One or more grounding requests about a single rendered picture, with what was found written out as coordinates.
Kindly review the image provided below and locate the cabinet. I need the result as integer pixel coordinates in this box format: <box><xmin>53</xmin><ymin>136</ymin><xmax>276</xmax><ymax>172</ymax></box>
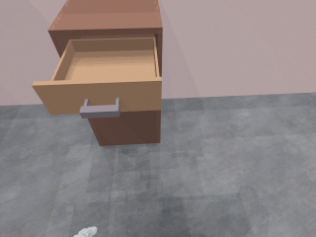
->
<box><xmin>48</xmin><ymin>0</ymin><xmax>163</xmax><ymax>146</ymax></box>

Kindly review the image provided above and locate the drawer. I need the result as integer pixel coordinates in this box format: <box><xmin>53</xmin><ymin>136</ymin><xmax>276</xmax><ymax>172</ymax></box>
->
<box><xmin>32</xmin><ymin>37</ymin><xmax>162</xmax><ymax>116</ymax></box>

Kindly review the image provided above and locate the handle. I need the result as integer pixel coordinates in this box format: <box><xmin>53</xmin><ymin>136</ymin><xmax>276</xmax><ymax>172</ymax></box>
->
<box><xmin>79</xmin><ymin>97</ymin><xmax>120</xmax><ymax>119</ymax></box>

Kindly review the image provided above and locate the robot left hand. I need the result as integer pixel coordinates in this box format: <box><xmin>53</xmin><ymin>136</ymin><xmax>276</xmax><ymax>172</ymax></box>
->
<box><xmin>73</xmin><ymin>226</ymin><xmax>98</xmax><ymax>237</ymax></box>

